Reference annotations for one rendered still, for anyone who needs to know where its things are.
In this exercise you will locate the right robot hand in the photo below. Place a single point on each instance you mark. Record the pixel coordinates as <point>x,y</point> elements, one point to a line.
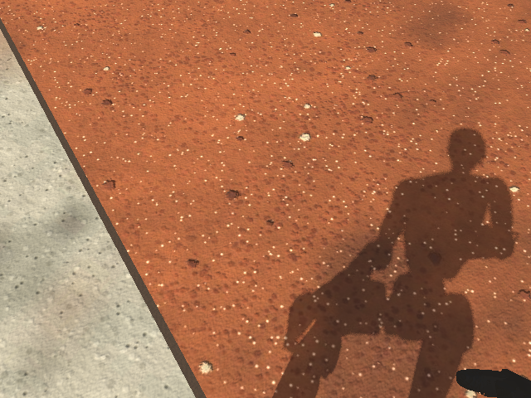
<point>500,384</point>

